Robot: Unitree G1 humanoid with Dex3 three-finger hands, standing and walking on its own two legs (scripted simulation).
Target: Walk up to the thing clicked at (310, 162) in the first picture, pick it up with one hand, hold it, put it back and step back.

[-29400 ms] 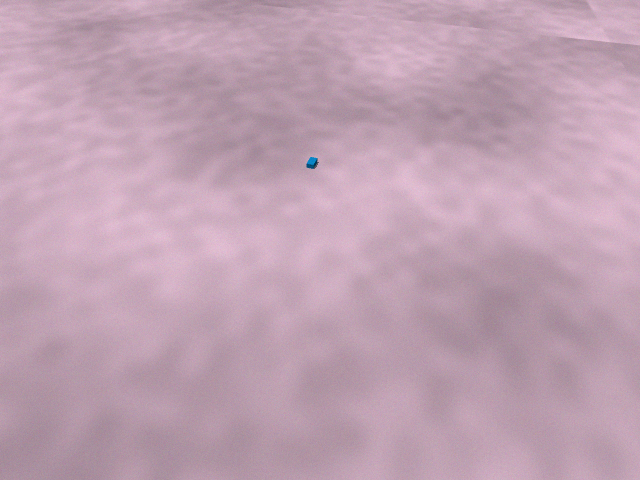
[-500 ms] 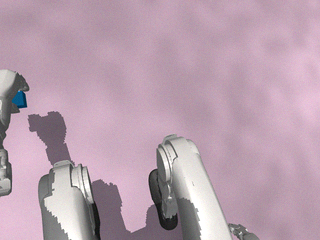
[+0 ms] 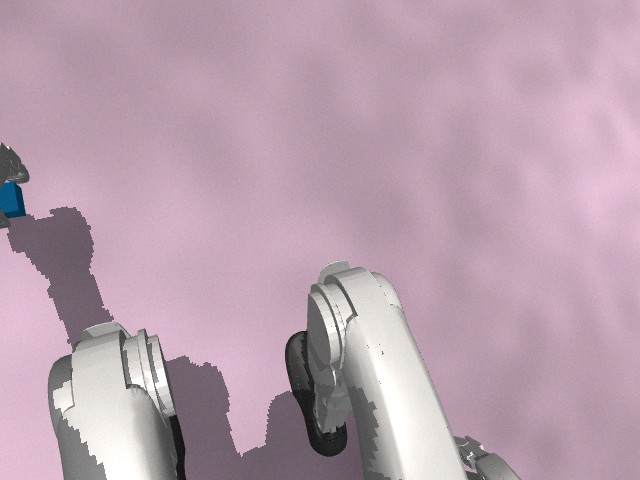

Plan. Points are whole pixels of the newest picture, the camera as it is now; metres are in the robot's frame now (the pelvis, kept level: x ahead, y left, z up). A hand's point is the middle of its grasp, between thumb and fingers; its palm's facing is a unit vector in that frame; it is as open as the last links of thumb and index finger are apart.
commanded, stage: lower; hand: left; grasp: from above
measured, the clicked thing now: out of the picture +0.49 +0.28 -0.24
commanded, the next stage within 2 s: rest in 0.02 s
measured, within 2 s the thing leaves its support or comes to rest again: rests again in 0.96 s
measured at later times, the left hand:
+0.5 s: hand (7, 205) +0.49 +0.27 -0.24, palm faces -0.48 -0.08 -0.88, open 6.6 cm
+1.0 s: hand (10, 215) +0.48 +0.27 -0.27, palm faces -0.48 -0.09 -0.87, open 6.6 cm
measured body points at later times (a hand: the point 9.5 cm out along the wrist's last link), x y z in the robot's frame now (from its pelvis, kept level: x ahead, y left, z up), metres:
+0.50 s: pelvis +0.01 +0.00 -0.01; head +0.29 +0.08 +0.32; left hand +0.51 +0.27 -0.19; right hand +0.02 -0.26 -0.08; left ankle +0.07 +0.12 -0.29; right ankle +0.11 -0.13 -0.29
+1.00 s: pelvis +0.00 +0.01 -0.02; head +0.29 +0.10 +0.31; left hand +0.50 +0.27 -0.22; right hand +0.01 -0.26 -0.07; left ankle +0.07 +0.12 -0.29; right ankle +0.11 -0.13 -0.29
